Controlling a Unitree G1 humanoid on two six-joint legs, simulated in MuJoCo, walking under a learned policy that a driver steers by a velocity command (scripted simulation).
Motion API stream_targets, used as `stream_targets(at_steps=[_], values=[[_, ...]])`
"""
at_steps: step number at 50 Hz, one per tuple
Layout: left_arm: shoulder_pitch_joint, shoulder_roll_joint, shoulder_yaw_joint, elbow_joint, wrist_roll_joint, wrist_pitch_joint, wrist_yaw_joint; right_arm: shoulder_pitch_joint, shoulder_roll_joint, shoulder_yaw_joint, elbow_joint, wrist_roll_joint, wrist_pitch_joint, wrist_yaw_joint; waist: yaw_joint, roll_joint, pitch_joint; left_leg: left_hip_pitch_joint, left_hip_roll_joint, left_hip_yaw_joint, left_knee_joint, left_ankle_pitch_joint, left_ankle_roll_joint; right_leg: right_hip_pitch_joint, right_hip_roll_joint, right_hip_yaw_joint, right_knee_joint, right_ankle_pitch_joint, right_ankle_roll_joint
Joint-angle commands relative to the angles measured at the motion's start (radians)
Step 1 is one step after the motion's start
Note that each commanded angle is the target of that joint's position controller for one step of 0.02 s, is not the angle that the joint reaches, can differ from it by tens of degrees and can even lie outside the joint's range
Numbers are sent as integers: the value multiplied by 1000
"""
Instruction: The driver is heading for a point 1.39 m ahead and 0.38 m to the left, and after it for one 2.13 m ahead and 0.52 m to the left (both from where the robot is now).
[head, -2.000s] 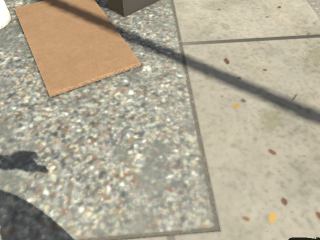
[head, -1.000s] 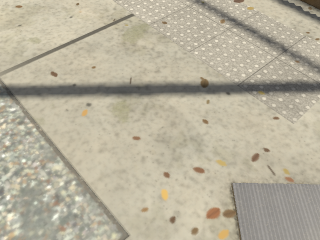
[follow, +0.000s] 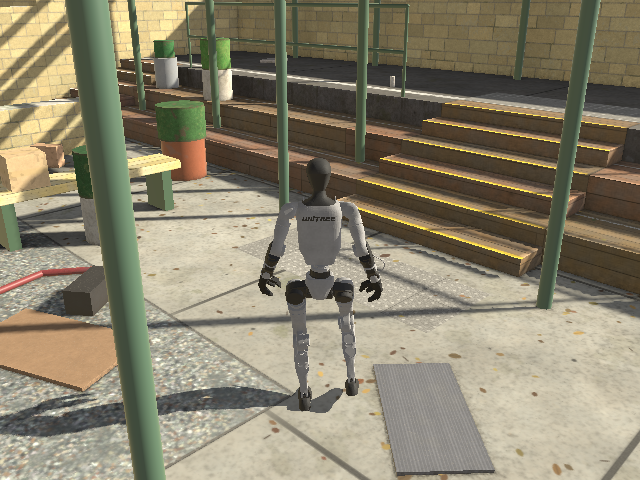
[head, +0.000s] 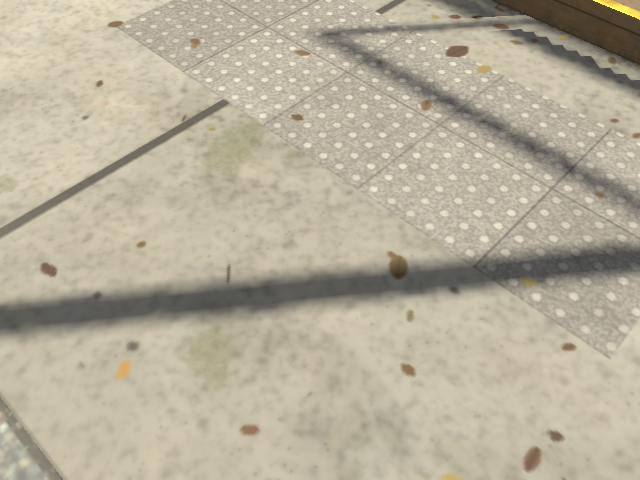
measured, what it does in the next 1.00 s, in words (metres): walks ahead, turning left: right foot, then left foot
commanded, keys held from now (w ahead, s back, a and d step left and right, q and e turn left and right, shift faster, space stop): w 0.14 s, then w+q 0.56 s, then q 0.30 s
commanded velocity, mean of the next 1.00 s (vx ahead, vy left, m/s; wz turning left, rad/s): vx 0.43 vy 0.00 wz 0.38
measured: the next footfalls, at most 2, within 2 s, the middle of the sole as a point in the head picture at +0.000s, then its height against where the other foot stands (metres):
right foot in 0.30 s outside the picture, level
left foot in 0.82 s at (245, 440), level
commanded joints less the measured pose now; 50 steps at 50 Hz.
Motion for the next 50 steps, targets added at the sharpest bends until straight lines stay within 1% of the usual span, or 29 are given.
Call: stream_targets(at_steps=[1, 5, 9, 12, 13, 14, 15, 16, 17, 18, 19, 20, 21, 23, 26, 31, 35, 36, 38, 39, 40, 41, 42, 43, 44, 45, 46, 48, 50], values=[[22, 49, 11, -56, 14, 1, 4, -50, -140, -33, -55, 5, -27, -9, 35, 94, 0, -7, 280, -230, -231, 108, 188, -65, -50, 24, -115, 138, 26], [-125, 22, -2, -89, 9, -21, -14, 3, -168, -37, -29, 14, -13, -20, -20, 80, 24, 13, 236, -132, -229, 138, 140, -18, -10, -19, -397, 364, 24], [-250, 33, -1, -136, -1, -34, -35, 96, -188, -40, 17, 26, 9, -24, -63, 76, 45, 122, 285, -167, -179, 137, 133, -22, 21, -16, -521, 362, 11], [-238, 67, 12, -145, 0, -43, -46, 105, -203, -48, 31, 28, 30, -33, -28, 100, 25, 211, 323, -223, -93, 199, 108, 24, 44, -2, -585, 251, -15], [-195, 82, 20, -135, 0, -46, -46, 94, -211, -50, 30, 28, 35, -36, 0, 115, 1, 216, 321, -230, -43, 268, 97, 94, 60, -16, -598, 211, -27], [-89, 111, 37, -107, 0, -49, -40, 76, -205, -46, 28, 25, 39, -37, 63, 110, -63, 190, 280, -203, 79, 383, 74, 255, 82, -41, -636, 208, -52], [67, 164, 60, -72, 11, -49, -30, 75, -160, -28, 15, 12, 37, -36, 133, 87, -198, 76, 222, -167, 294, 336, 40, 524, 22, 0, -593, 232, -94], [200, 263, 85, -60, 34, -43, -19, 149, -56, 4, -24, 2, 24, -34, 140, -106, -378, -274, 86, -91, 671, -8, -31, 927, -237, 341, -579, 167, -207], [229, 220, 76, -47, 26, -35, -24, 190, -53, 9, -17, 28, 11, -33, 135, -254, -465, -463, 29, -162, 874, -443, -54, 1002, -333, 650, -721, -4, -281], [173, 141, 53, -52, 19, -32, -23, 119, -159, -21, -21, 52, 8, -33, 144, -139, -307, -546, 88, -204, 955, -395, -51, 885, -297, 543, -756, -86, -236], [111, 104, 41, -56, 15, -30, -20, 50, -168, -27, -40, 53, 9, -34, 125, -95, -199, -557, 133, -173, 947, -309, -50, 759, -262, 401, -776, -57, -204], [52, 77, 32, -52, 16, -32, -21, 17, -154, -28, -47, 42, 15, -36, 96, -53, -121, -528, 164, -160, 901, -240, -57, 634, -220, 302, -815, 17, -190], [10, 52, 26, -50, 20, -39, -22, 17, -143, -34, -45, 35, 27, -36, 66, -67, -78, -485, 192, -165, 855, -187, -61, 548, -185, 218, -853, 74, -176], [-28, 50, 31, -39, 25, -52, -21, 47, -98, -31, -38, 37, 53, -33, 31, -73, -48, -414, 208, -154, 835, -134, -74, 451, -162, 112, -911, 162, -179], [-34, 78, 45, -12, 26, -64, -15, 3, -76, -30, -68, 29, 72, -36, 20, -34, -5, -463, 217, -161, 750, -45, -92, 432, -163, -2, -950, 272, -193], [-3, 122, 58, 17, 20, -49, 1, -143, -48, -16, -118, 25, 57, -4, 69, -1, 30, -449, 202, -92, 454, 176, -82, 485, -141, -160, -963, 322, -172], [54, 155, 72, 48, -1, -25, 3, -251, -54, -14, -176, 25, 59, 17, 100, 11, 63, -476, 189, -48, 336, 142, -46, 608, -181, -208, -931, 360, -156], [44, 162, 75, 50, -5, -15, 4, -262, -62, -18, -188, 21, 59, 22, 91, 8, 71, -472, 176, -31, 311, 109, -34, 633, -184, -224, -889, 467, -144], [23, 192, 84, 42, -17, 4, 13, -212, -95, -37, -196, 10, 63, 28, 46, -28, 11, -361, 106, 33, 299, 22, -3, 662, -176, -252, -733, 842, -115], [9, 199, 86, 35, -24, 13, 17, -115, -127, -55, -177, 10, 64, 27, -8, -38, -52, -242, 61, 56, 284, 9, 19, 652, -158, -262, -591, 961, -97], [-7, 183, 80, 27, -31, 17, 18, 34, -176, -85, -139, 11, 65, 16, -88, -14, -134, -30, 17, 56, 210, 110, 52, 578, -115, -281, -388, 920, -60], [29, 135, 61, 12, -3, 9, 16, 124, -254, -111, -121, 12, 76, -9, -117, 113, -210, 236, 116, -108, 189, 414, 103, 351, -50, -283, -94, 510, 9], [148, 8, 21, -24, 51, -7, 3, 49, -357, -111, -161, -8, 74, -21, 30, 354, -328, 528, 393, -579, 224, 779, 307, -25, 142, -183, 282, -431, 83], [121, 106, 30, -10, 22, -23, -7, 64, -302, -100, -203, -8, 64, -7, -54, 194, -535, 554, 465, -745, 124, 645, 384, -50, 143, 42, 388, -450, 75], [12, 142, 42, -40, -15, -24, -6, 13, -249, -86, -202, 0, 55, 1, -58, 118, -399, 452, 415, -607, 88, 568, 335, -107, 99, 50, 359, -350, 55], [-27, 128, 38, -47, -6, -22, 6, -39, -208, -77, -193, 21, 51, -1, -26, 57, -255, 306, 350, -497, 71, 491, 273, -131, 60, 33, 269, -262, 48], [-35, 129, 41, -38, 13, -14, 20, -84, -179, -69, -196, 27, 54, -8, 3, 44, -185, 179, 312, -437, 50, 467, 235, -99, 32, 31, 199, -204, 52], [-4, 135, 47, -37, 22, 12, 26, -129, -172, -64, -215, 0, 62, -18, 53, 82, -157, 7, 271, -380, 11, 515, 218, 20, 34, 31, 133, -144, 58], [14, 102, 39, -34, 28, 24, 30, -127, -187, -70, -210, -5, 62, -27, 64, 92, -176, -38, 253, -343, 14, 602, 221, 51, 52, 21, 56, -113, 77]])
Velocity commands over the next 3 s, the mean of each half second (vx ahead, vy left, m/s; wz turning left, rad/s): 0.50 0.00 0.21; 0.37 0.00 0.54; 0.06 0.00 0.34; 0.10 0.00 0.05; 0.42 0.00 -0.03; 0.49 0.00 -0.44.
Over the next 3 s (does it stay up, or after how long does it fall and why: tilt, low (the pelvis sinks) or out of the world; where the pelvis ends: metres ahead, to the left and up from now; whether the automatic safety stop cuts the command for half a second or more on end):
stays up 1.06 0.32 -0.03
